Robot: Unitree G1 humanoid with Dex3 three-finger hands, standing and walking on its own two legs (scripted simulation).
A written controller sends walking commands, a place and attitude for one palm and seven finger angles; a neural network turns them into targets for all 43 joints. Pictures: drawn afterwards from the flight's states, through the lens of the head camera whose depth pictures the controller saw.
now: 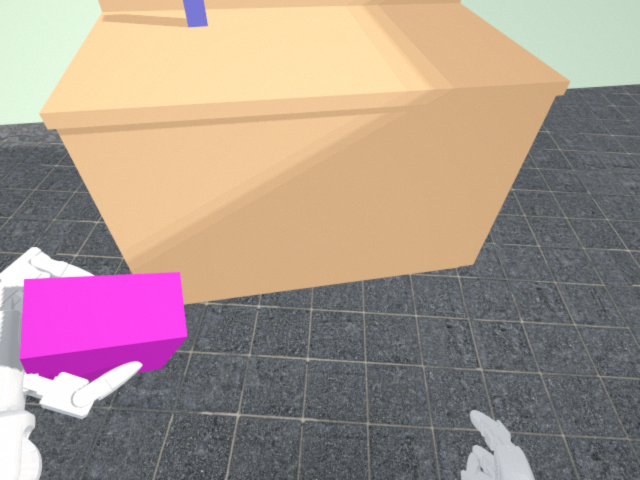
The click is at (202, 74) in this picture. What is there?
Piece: table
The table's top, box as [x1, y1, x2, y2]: [39, 3, 569, 128]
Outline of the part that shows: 569,80 460,3 205,9 208,25 203,27 188,27 184,10 102,12 39,112 39,114 47,128 62,128 559,95 563,94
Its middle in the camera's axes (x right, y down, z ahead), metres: -0.04 -0.55 +1.11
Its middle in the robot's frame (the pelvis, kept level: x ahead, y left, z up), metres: +1.20 +0.12 +0.05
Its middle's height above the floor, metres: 0.82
